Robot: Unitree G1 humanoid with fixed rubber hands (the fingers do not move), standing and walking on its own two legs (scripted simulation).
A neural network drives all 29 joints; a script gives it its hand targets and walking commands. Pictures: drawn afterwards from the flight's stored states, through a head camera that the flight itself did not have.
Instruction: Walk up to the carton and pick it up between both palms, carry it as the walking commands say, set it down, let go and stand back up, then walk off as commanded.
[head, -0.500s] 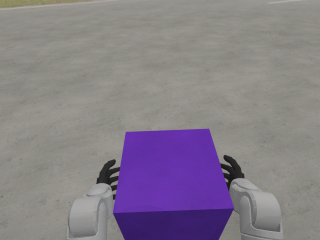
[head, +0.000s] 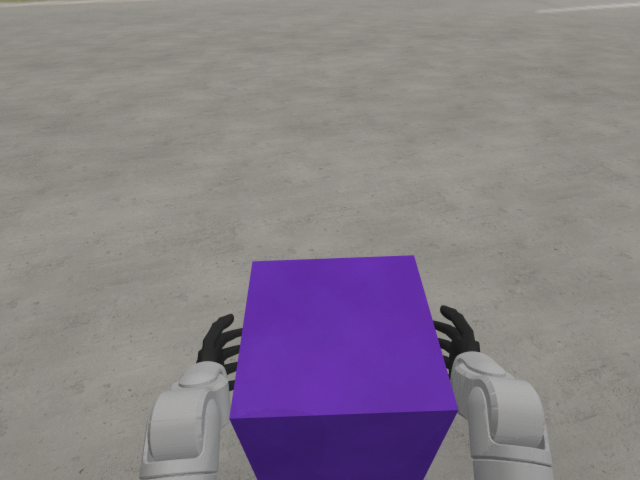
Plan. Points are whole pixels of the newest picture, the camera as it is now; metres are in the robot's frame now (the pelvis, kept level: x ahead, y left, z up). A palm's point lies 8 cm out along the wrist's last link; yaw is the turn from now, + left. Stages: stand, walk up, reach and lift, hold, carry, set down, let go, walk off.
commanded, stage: carry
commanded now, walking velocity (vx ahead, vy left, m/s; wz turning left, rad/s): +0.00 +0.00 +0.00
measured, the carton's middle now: (337, 377) +0.28 +0.00 +0.01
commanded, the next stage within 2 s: none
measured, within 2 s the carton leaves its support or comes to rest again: neither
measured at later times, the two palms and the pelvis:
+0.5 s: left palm (226, 401) +0.23 +0.13 +0.05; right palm (486, 395) +0.24 -0.17 +0.05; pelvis -0.03 -0.02 +0.00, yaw +0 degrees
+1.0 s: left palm (237, 411) +0.22 +0.12 +0.04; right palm (497, 404) +0.23 -0.18 +0.04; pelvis -0.04 -0.03 +0.00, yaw +0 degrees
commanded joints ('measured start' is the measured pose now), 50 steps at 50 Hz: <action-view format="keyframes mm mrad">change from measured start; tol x32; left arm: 1 -505 -663 -400 38 -126 -95 -146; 4 -553 -842 -599 -314 -273 -98 -142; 16 -482 -619 -356 202 -50 -183 -169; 22 -586 -844 -599 -222 -225 -194 -173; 31 -452 -703 -457 29 -135 -155 -173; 38 -588 -869 -656 -426 -328 -151 -137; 47 -486 -722 -470 2 -147 -206 -179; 50 -518 -850 -620 -400 -327 -178 -144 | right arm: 1 -439 651 457 58 110 -82 153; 9 -517 825 674 -324 279 -93 145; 16 -433 608 416 161 55 -168 184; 17 -553 840 688 -189 284 -151 167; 31 -429 726 557 49 123 -133 170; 38 -587 877 725 -382 342 -136 148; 44 -395 665 502 70 110 -168 179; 50 -529 847 707 -365 320 -165 135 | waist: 1 -7 4 -235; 50 -5 -91 -291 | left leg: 1 77 217 -168 -111 483 -89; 50 -4 171 -132 -97 82 -45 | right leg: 1 115 -69 101 -41 196 -37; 50 160 -111 164 -187 102 -67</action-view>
